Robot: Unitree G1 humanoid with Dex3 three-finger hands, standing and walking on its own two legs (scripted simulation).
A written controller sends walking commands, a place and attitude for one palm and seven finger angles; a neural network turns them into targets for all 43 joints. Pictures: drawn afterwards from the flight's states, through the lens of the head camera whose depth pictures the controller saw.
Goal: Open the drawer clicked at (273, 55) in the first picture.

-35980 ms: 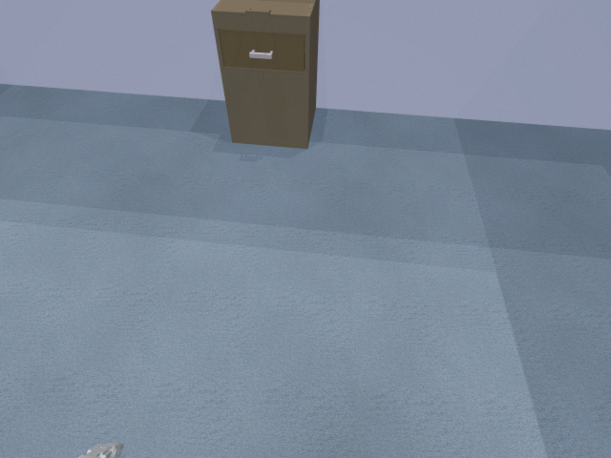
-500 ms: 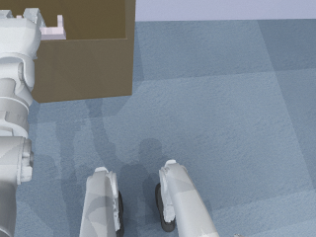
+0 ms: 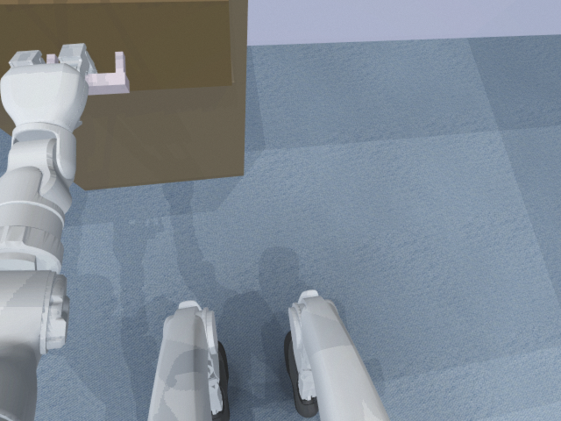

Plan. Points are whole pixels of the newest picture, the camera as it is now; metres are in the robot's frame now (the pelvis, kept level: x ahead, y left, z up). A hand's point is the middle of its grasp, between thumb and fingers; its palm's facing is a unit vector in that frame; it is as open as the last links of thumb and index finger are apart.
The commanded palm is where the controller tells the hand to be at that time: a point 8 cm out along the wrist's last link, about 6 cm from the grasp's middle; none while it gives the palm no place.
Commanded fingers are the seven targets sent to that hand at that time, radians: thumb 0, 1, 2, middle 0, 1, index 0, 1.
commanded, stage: pull the drawer open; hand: left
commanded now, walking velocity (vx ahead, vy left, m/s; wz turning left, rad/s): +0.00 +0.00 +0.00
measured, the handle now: (87, 72) +0.58 +0.24 -0.02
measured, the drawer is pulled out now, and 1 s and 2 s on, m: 0.01 0.08 0.13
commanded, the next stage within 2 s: none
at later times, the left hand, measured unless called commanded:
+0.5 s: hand (70, 137) +0.50 +0.26 -0.05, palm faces -0.05 -0.02 -1.00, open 5.5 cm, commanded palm +0.48 +0.23 +0.00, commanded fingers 0.00 0.90 0.90 -0.40 -1.35 -0.40 -1.35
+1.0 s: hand (70, 162) +0.46 +0.26 -0.05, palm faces -0.04 -0.03 -1.00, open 5.5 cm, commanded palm +0.44 +0.24 +0.00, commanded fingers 0.00 0.90 0.90 -0.40 -1.35 -0.40 -1.35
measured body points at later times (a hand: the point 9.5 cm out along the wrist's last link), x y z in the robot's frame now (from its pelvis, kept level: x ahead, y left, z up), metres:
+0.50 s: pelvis +0.01 +0.00 +0.01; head +0.22 +0.02 +0.42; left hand +0.50 +0.26 +0.01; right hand +0.09 -0.27 -0.13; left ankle +0.05 +0.11 -0.51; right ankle +0.06 -0.12 -0.51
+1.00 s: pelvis +0.01 -0.01 +0.01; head +0.19 +0.01 +0.42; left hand +0.46 +0.26 +0.01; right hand +0.08 -0.27 -0.13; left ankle +0.05 +0.11 -0.51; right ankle +0.06 -0.12 -0.51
